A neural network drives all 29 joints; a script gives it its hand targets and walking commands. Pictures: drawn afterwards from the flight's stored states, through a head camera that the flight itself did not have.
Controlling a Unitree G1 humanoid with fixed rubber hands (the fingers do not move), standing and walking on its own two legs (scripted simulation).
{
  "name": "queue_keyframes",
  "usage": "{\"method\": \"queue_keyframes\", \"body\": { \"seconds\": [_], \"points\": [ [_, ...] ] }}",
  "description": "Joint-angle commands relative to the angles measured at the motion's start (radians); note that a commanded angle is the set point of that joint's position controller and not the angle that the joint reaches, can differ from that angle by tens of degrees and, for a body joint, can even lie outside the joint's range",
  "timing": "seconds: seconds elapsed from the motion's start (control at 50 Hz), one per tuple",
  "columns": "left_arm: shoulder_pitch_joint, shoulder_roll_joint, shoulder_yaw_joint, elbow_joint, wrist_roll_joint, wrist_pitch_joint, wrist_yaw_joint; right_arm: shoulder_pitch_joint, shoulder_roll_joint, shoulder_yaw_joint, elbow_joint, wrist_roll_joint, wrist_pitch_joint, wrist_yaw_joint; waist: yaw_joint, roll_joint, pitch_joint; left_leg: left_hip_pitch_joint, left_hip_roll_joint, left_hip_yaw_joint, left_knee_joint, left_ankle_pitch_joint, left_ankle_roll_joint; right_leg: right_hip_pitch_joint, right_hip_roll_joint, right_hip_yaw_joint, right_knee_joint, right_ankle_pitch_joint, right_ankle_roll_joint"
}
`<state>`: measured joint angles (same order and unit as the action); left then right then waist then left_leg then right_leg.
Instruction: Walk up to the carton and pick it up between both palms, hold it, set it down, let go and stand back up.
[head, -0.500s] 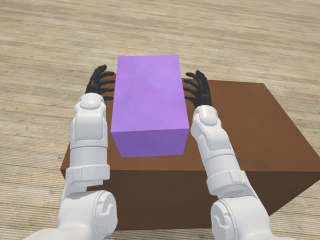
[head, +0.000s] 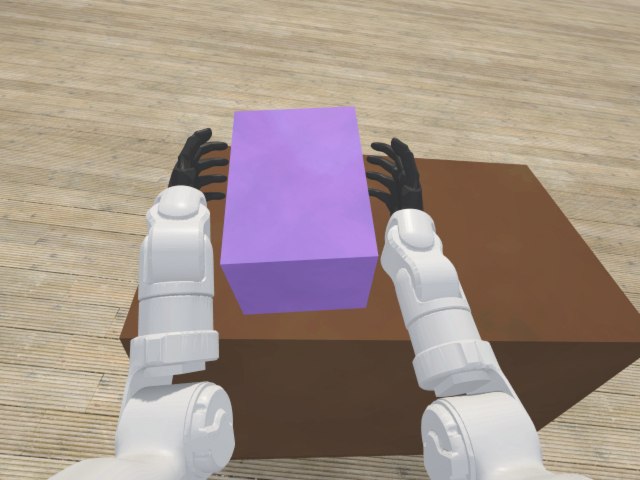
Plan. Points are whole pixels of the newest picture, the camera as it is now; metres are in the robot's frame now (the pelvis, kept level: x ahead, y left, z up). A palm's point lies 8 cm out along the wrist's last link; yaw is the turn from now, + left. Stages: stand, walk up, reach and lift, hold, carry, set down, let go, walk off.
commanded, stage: hold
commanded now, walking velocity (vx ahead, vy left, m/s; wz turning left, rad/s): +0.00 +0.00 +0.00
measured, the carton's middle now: (299, 209) +0.41 +0.03 +0.13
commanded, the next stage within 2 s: none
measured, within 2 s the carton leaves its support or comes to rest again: neither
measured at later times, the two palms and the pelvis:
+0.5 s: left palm (188, 195) +0.36 +0.16 +0.18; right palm (405, 204) +0.37 -0.10 +0.19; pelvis +0.00 +0.00 +0.00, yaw +0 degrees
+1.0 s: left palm (189, 195) +0.36 +0.16 +0.18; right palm (405, 204) +0.37 -0.10 +0.18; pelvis +0.00 +0.00 +0.00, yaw +0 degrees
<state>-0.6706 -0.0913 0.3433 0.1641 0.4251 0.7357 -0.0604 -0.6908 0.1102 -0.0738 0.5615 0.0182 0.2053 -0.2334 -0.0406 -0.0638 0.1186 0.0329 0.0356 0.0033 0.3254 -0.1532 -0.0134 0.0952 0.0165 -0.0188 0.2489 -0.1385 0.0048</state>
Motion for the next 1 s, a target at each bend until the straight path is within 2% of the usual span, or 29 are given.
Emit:
{"method": "queue_keyframes", "body": {
  "seconds": [0.0, 0.02, 0.08, 0.1, 0.18, 0.24, 0.26, 0.34, 0.36, 0.4, 0.42, 0.46, 0.48, 0.5, 0.56, 0.6, 0.62, 0.66, 0.68, 0.7, 0.72, 0.76, 0.78, 0.8, 0.84, 0.9, 0.92, 0.94, 0.98],
  "points": [
    [-0.513, -0.530, -0.471, -0.132, -0.106, -0.052, -0.177, -0.557, 0.393, 0.260, -0.190, 0.069, -0.058, 0.120, -0.136, 0.116, -0.335, 0.103, -0.058, 0.073, -0.070, 0.143, -0.037, 0.057, 0.041, -0.111, -0.008, 0.065, 0.022],
    [-0.465, -0.513, -0.442, -0.144, -0.096, -0.056, -0.180, -0.510, 0.418, 0.284, -0.200, 0.070, -0.056, 0.113, -0.127, 0.081, -0.321, 0.108, -0.065, 0.082, -0.062, 0.193, -0.036, 0.093, 0.043, -0.109, -0.003, 0.107, 0.025],
    [-0.439, -0.532, -0.516, -0.201, -0.138, -0.052, -0.177, -0.516, 0.422, 0.337, -0.281, 0.105, -0.063, 0.093, -0.159, 0.078, -0.406, 0.162, -0.073, 0.080, -0.010, 0.310, -0.040, 0.110, 0.044, -0.108, 0.007, 0.243, 0.037],
    [-0.435, -0.535, -0.502, -0.186, -0.143, -0.052, -0.176, -0.562, 0.420, 0.337, -0.308, 0.111, -0.065, 0.090, -0.145, 0.083, -0.412, 0.156, -0.069, 0.072, -0.010, 0.299, -0.038, 0.106, 0.049, -0.111, 0.005, 0.215, 0.041],
    [-0.435, -0.502, -0.506, -0.229, -0.129, -0.051, -0.186, -0.467, 0.428, 0.326, -0.271, 0.083, -0.042, 0.083, -0.166, 0.076, -0.365, 0.148, -0.072, 0.075, -0.015, 0.295, -0.038, 0.123, 0.044, -0.102, 0.005, 0.217, 0.040],
    [-0.493, -0.499, -0.453, -0.176, -0.105, -0.049, -0.185, -0.515, 0.406, 0.294, -0.208, 0.087, -0.036, 0.104, -0.122, 0.072, -0.296, 0.102, -0.066, 0.081, -0.056, 0.174, -0.025, 0.074, 0.039, -0.110, -0.015, 0.090, 0.035],
    [-0.466, -0.510, -0.470, -0.158, -0.107, -0.044, -0.188, -0.495, 0.401, 0.287, -0.188, 0.076, -0.037, 0.102, -0.147, 0.073, -0.283, 0.102, -0.068, 0.080, -0.062, 0.153, -0.027, 0.065, 0.038, -0.107, -0.019, 0.088, 0.030],
    [-0.459, -0.506, -0.464, -0.167, -0.101, -0.042, -0.188, -0.504, 0.401, 0.295, -0.223, 0.088, -0.045, 0.100, -0.140, 0.101, -0.315, 0.125, -0.067, 0.087, -0.045, 0.223, -0.036, 0.078, 0.039, -0.107, -0.008, 0.138, 0.033],
    [-0.488, -0.544, -0.519, -0.198, -0.142, -0.048, -0.181, -0.536, 0.401, 0.292, -0.247, 0.094, -0.053, 0.102, -0.167, 0.118, -0.385, 0.150, -0.054, 0.065, -0.032, 0.242, -0.053, 0.071, 0.045, -0.111, -0.001, 0.150, 0.025],
    [-0.479, -0.512, -0.486, -0.175, -0.112, -0.049, -0.176, -0.531, 0.411, 0.299, -0.223, 0.091, -0.048, 0.108, -0.136, 0.112, -0.324, 0.115, -0.064, 0.077, -0.048, 0.192, -0.034, 0.061, 0.043, -0.110, -0.005, 0.090, 0.029],
    [-0.442, -0.503, -0.445, -0.137, -0.096, -0.036, -0.181, -0.523, 0.407, 0.294, -0.213, 0.086, -0.043, 0.107, -0.125, 0.071, -0.281, 0.081, -0.065, 0.078, -0.061, 0.148, -0.027, 0.084, 0.042, -0.113, -0.011, 0.083, 0.027],
    [-0.482, -0.503, -0.475, -0.178, -0.118, -0.052, -0.186, -0.538, 0.417, 0.287, -0.256, 0.072, -0.057, 0.106, -0.137, 0.072, -0.342, 0.101, -0.063, 0.081, -0.059, 0.140, -0.035, 0.078, 0.035, -0.115, -0.007, 0.094, 0.033],
    [-0.481, -0.517, -0.481, -0.181, -0.124, -0.050, -0.183, -0.495, 0.412, 0.281, -0.202, 0.078, -0.046, 0.105, -0.155, 0.082, -0.324, 0.114, -0.064, 0.079, -0.059, 0.170, -0.038, 0.080, 0.035, -0.115, -0.002, 0.112, 0.027],
    [-0.510, -0.542, -0.509, -0.193, -0.135, -0.066, -0.174, -0.534, 0.421, 0.286, -0.235, 0.072, -0.057, 0.110, -0.147, 0.105, -0.368, 0.121, -0.060, 0.079, -0.046, 0.174, -0.040, 0.065, 0.042, -0.119, -0.002, 0.099, 0.027],
    [-0.447, -0.475, -0.443, -0.116, -0.090, -0.040, -0.186, -0.488, 0.401, 0.271, -0.185, 0.061, -0.040, 0.104, -0.147, 0.073, -0.269, 0.094, -0.073, 0.085, -0.063, 0.131, -0.027, 0.078, 0.029, -0.105, -0.015, 0.087, 0.029],
    [-0.483, -0.508, -0.471, -0.144, -0.112, -0.047, -0.184, -0.498, 0.401, 0.280, -0.208, 0.076, -0.046, 0.106, -0.148, 0.085, -0.304, 0.098, -0.059, 0.083, -0.066, 0.138, -0.037, 0.069, 0.034, -0.111, -0.006, 0.080, 0.029],
    [-0.429, -0.502, -0.467, -0.150, -0.110, -0.045, -0.194, -0.469, 0.411, 0.284, -0.222, 0.063, -0.044, 0.101, -0.154, 0.052, -0.286, 0.091, -0.060, 0.088, -0.059, 0.163, -0.030, 0.087, 0.034, -0.105, -0.004, 0.125, 0.029],
    [-0.464, -0.493, -0.460, -0.181, -0.106, -0.052, -0.184, -0.493, 0.421, 0.312, -0.224, 0.081, -0.044, 0.100, -0.128, 0.069, -0.339, 0.118, -0.071, 0.090, -0.045, 0.223, -0.029, 0.093, 0.038, -0.107, 0.004, 0.166, 0.038],
    [-0.461, -0.513, -0.511, -0.201, -0.123, -0.056, -0.178, -0.481, 0.412, 0.314, -0.237, 0.082, -0.051, 0.097, -0.145, 0.103, -0.374, 0.145, -0.062, 0.073, -0.034, 0.245, -0.045, 0.085, 0.040, -0.112, 0.009, 0.161, 0.031],
    [-0.478, -0.519, -0.502, -0.195, -0.124, -0.056, -0.171, -0.531, 0.421, 0.329, -0.253, 0.093, -0.054, 0.098, -0.136, 0.095, -0.397, 0.160, -0.063, 0.075, -0.026, 0.258, -0.044, 0.069, 0.046, -0.114, 0.004, 0.149, 0.036],
    [-0.432, -0.531, -0.544, -0.243, -0.155, -0.067, -0.172, -0.507, 0.434, 0.353, -0.321, 0.102, -0.064, 0.092, -0.156, 0.098, -0.436, 0.167, -0.071, 0.070, -0.006, 0.323, -0.052, 0.104, 0.050, -0.117, 0.020, 0.239, 0.039],
    [-0.450, -0.530, -0.551, -0.243, -0.155, -0.063, -0.173, -0.527, 0.434, 0.356, -0.331, 0.098, -0.064, 0.088, -0.159, 0.086, -0.436, 0.172, -0.066, 0.065, -0.005, 0.302, -0.038, 0.100, 0.050, -0.122, 0.014, 0.228, 0.043],
    [-0.459, -0.489, -0.501, -0.181, -0.129, -0.054, -0.178, -0.463, 0.413, 0.310, -0.216, 0.068, -0.046, 0.089, -0.166, 0.077, -0.324, 0.144, -0.062, 0.069, -0.030, 0.230, -0.041, 0.075, 0.035, -0.106, -0.007, 0.151, 0.043],
    [-0.451, -0.499, -0.493, -0.186, -0.117, -0.053, -0.183, -0.451, 0.408, 0.292, -0.207, 0.077, -0.042, 0.093, -0.165, 0.097, -0.297, 0.130, -0.062, 0.074, -0.041, 0.204, -0.045, 0.070, 0.035, -0.109, -0.005, 0.123, 0.035],
    [-0.458, -0.507, -0.494, -0.210, -0.122, -0.052, -0.186, -0.468, 0.411, 0.311, -0.246, 0.078, -0.050, 0.091, -0.156, 0.090, -0.346, 0.143, -0.066, 0.078, -0.029, 0.241, -0.042, 0.098, 0.032, -0.111, 0.001, 0.181, 0.038],
    [-0.462, -0.486, -0.468, -0.162, -0.107, -0.043, -0.190, -0.473, 0.405, 0.288, -0.208, 0.071, -0.038, 0.096, -0.154, 0.074, -0.285, 0.101, -0.065, 0.082, -0.059, 0.171, -0.034, 0.085, 0.038, -0.102, -0.008, 0.102, 0.034],
    [-0.450, -0.518, -0.500, -0.214, -0.125, -0.047, -0.188, -0.486, 0.427, 0.314, -0.284, 0.077, -0.052, 0.096, -0.150, 0.079, -0.351, 0.113, -0.065, 0.082, -0.051, 0.200, -0.036, 0.094, 0.041, -0.116, 0.011, 0.149, 0.032],
    [-0.472, -0.485, -0.470, -0.153, -0.113, -0.047, -0.182, -0.501, 0.391, 0.286, -0.197, 0.066, -0.044, 0.104, -0.148, 0.079, -0.306, 0.123, -0.058, 0.073, -0.066, 0.132, -0.038, 0.042, 0.038, -0.112, -0.018, 0.041, 0.031],
    [-0.472, -0.498, -0.487, -0.163, -0.125, -0.048, -0.180, -0.500, 0.393, 0.285, -0.215, 0.065, -0.050, 0.104, -0.150, 0.086, -0.298, 0.095, -0.059, 0.082, -0.062, 0.145, -0.041, 0.051, 0.036, -0.108, -0.010, 0.078, 0.031]
  ]
}}
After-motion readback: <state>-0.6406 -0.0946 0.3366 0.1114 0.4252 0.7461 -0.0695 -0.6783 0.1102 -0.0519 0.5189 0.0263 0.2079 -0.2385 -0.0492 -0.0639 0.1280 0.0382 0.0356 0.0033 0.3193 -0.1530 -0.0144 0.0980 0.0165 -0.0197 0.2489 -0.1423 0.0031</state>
